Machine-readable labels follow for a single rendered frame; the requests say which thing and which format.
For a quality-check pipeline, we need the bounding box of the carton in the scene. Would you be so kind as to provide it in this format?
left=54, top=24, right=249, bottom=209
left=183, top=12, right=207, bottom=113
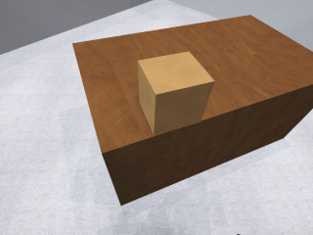
left=137, top=51, right=215, bottom=136

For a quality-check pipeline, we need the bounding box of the pedestal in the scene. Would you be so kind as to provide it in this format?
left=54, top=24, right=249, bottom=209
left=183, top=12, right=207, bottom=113
left=72, top=15, right=313, bottom=206

